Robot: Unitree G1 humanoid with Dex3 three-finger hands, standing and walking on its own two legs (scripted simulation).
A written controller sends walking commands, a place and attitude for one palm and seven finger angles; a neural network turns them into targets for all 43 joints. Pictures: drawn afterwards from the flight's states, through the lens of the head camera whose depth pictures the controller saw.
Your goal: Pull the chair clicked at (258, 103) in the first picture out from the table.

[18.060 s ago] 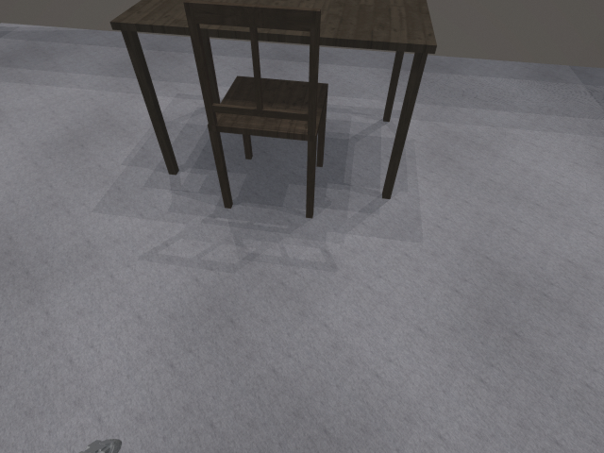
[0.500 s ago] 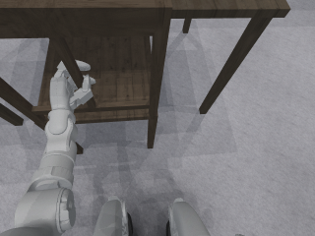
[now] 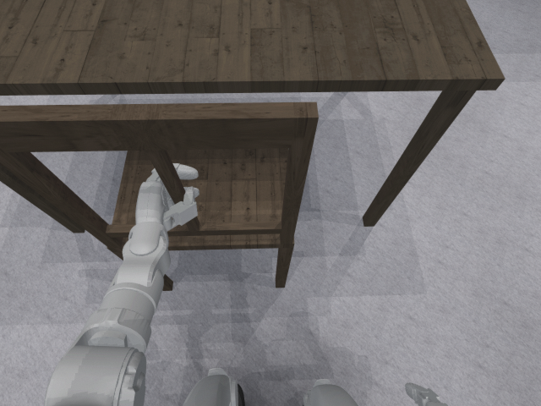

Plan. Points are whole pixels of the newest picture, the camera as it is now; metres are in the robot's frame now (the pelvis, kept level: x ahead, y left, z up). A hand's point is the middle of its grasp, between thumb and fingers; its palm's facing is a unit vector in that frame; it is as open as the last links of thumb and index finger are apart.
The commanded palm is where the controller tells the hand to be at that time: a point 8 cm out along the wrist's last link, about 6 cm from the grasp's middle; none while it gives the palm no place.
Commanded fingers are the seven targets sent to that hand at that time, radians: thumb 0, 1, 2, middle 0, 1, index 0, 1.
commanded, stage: step backward, pulling the chair out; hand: left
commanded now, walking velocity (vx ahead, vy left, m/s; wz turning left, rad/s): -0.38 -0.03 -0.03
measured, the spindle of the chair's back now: (178, 194) +0.45 +0.14 -0.04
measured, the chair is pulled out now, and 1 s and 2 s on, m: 0.03 0.19 0.24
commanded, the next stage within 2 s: none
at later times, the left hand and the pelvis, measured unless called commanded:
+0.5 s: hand (200, 227) +0.38 +0.10 -0.03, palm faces -0.07 -0.99 -0.13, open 5.1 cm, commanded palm +0.36 +0.15 -0.03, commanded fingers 0.00 0.90 0.90 -0.50 -1.45 -0.50 -1.45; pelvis -0.02 +0.01 +0.04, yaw -3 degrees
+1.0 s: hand (202, 300) +0.27 +0.09 -0.03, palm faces -0.04 -0.99 -0.14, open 5.1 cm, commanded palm +0.28 +0.14 -0.03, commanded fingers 0.00 0.90 0.90 -0.50 -1.45 -0.50 -1.45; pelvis -0.10 +0.00 +0.03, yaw -2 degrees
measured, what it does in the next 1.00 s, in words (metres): shifts its weight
